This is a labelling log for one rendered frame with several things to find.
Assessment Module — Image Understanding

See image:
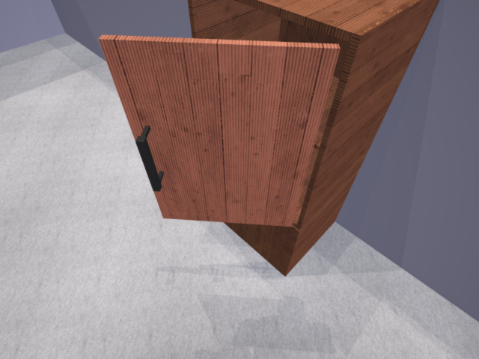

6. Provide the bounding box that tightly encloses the handle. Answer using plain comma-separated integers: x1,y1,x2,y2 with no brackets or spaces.
135,126,164,191

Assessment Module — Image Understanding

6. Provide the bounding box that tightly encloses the cupboard door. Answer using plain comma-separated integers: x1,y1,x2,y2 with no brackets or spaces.
98,35,340,227

